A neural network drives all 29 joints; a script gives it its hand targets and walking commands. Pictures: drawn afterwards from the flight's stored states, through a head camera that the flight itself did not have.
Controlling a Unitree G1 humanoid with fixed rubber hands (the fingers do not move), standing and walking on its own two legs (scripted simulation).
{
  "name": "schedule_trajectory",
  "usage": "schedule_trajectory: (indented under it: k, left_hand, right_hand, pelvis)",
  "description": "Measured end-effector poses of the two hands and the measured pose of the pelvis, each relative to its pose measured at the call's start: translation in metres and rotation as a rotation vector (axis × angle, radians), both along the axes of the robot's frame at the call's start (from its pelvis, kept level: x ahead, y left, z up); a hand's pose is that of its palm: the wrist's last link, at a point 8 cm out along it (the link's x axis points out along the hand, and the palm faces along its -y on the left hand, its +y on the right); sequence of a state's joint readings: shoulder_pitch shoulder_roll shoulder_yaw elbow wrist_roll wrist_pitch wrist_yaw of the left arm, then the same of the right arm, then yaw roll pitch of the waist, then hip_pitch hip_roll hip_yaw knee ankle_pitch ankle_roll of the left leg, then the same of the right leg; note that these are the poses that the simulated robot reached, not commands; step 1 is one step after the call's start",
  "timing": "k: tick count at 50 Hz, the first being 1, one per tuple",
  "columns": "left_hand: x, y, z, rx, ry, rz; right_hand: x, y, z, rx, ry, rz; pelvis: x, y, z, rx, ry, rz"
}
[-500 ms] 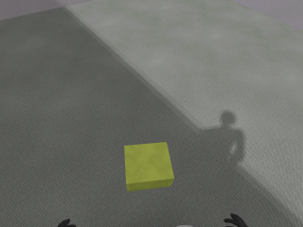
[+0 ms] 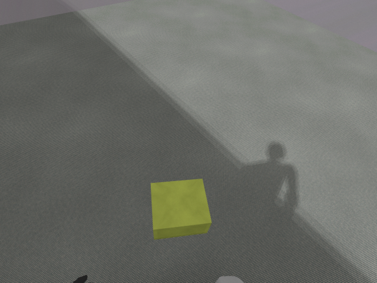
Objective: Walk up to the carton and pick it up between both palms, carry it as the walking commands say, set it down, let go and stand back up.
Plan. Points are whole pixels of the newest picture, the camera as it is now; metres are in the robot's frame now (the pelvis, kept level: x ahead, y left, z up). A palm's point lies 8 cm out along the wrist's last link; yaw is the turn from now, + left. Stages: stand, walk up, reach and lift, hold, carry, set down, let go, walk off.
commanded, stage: walk up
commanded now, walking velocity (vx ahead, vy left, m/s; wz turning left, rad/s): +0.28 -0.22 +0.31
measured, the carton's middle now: (178, 208) +0.56 +0.00 -0.70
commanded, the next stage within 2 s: none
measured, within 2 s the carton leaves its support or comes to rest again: neither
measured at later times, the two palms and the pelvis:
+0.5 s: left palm (113, 280) +0.15 +0.16 -0.11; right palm (322, 275) +0.17 -0.34 -0.14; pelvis +0.10 -0.10 +0.00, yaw +2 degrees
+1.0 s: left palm (94, 238) +0.24 +0.24 -0.15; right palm (278, 225) +0.29 -0.25 -0.13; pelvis +0.18 -0.02 -0.02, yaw +5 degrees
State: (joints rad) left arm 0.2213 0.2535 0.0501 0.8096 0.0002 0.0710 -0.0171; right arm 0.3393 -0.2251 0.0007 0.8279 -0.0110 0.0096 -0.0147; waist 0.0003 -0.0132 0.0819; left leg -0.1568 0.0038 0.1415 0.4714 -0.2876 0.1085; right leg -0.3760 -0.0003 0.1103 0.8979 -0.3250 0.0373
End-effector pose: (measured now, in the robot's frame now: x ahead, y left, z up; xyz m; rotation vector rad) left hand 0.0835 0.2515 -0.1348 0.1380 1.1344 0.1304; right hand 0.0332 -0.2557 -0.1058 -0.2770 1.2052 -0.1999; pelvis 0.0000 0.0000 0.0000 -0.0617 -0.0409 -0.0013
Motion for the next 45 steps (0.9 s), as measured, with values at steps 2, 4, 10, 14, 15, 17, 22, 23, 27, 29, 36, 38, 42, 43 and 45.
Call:
schedule_trajectory:
  k: [2, 4, 10, 14, 15, 17, 22, 23, 27, 29, 36, 38, 42, 43, 45]
  left_hand:
    - [0.009, -0.008, 0.002, -0.003, -0.004, -0.008]
    - [0.019, -0.016, 0.004, -0.004, -0.012, -0.017]
    - [0.067, -0.041, 0.015, 0.025, -0.079, -0.034]
    - [0.099, -0.061, 0.021, 0.060, -0.116, -0.050]
    - [0.104, -0.067, 0.022, 0.071, -0.120, -0.051]
    - [0.108, -0.077, 0.022, 0.087, -0.119, -0.044]
    - [0.080, -0.088, 0.028, 0.118, -0.026, -0.003]
    - [0.074, -0.089, 0.027, 0.121, -0.007, 0.009]
    - [0.055, -0.089, 0.025, 0.125, 0.043, 0.054]
    - [0.050, -0.087, 0.022, 0.122, 0.063, 0.066]
    - [0.074, -0.066, 0.007, 0.091, 0.070, 0.079]
    - [0.090, -0.056, -0.001, 0.076, 0.068, 0.078]
    - [0.130, -0.038, -0.017, 0.043, 0.038, 0.075]
    - [0.139, -0.035, -0.018, 0.038, 0.028, 0.077]
    - [0.153, -0.029, -0.017, 0.031, 0.011, 0.077]
  right_hand:
    - [-0.013, -0.008, 0.002, -0.003, 0.040, -0.016]
    - [-0.023, -0.015, 0.003, -0.002, 0.075, -0.029]
    - [-0.019, -0.038, -0.005, 0.025, 0.128, -0.026]
    - [-0.003, -0.057, -0.018, 0.059, 0.146, -0.019]
    - [0.003, -0.062, -0.023, 0.069, 0.148, -0.018]
    - [0.021, -0.072, -0.034, 0.091, 0.138, -0.007]
    - [0.092, -0.080, -0.036, 0.130, 0.037, 0.041]
    - [0.107, -0.081, -0.036, 0.135, 0.015, 0.052]
    - [0.159, -0.080, -0.032, 0.137, -0.051, 0.091]
    - [0.180, -0.077, -0.031, 0.134, -0.074, 0.102]
    - [0.230, -0.055, -0.027, 0.108, -0.118, 0.113]
    - [0.240, -0.045, -0.027, 0.094, -0.120, 0.113]
    - [0.253, -0.025, -0.026, 0.063, -0.129, 0.122]
    - [0.254, -0.021, -0.025, 0.060, -0.126, 0.125]
    - [0.255, -0.013, -0.023, 0.056, -0.121, 0.128]
  pelvis:
    - [0.004, -0.007, 0.002, -0.001, 0.011, -0.005]
    - [0.009, -0.014, 0.004, 0.002, 0.021, -0.009]
    - [0.029, -0.041, 0.002, 0.033, 0.041, -0.007]
    - [0.047, -0.064, -0.002, 0.069, 0.066, -0.006]
    - [0.053, -0.070, -0.004, 0.080, 0.072, -0.005]
    - [0.065, -0.081, -0.009, 0.091, 0.072, 0.001]
    - [0.088, -0.096, -0.002, 0.106, 0.062, 0.019]
    - [0.092, -0.098, -0.002, 0.107, 0.058, 0.023]
    - [0.109, -0.100, -0.003, 0.101, 0.037, 0.045]
    - [0.118, -0.097, -0.004, 0.097, 0.027, 0.048]
    - [0.155, -0.072, -0.011, 0.065, 0.003, 0.051]
    - [0.166, -0.061, -0.015, 0.049, 0.007, 0.051]
    - [0.182, -0.039, -0.022, 0.031, 0.010, 0.059]
    - [0.183, -0.035, -0.022, 0.032, 0.013, 0.063]
    - [0.183, -0.028, -0.020, 0.032, 0.018, 0.069]
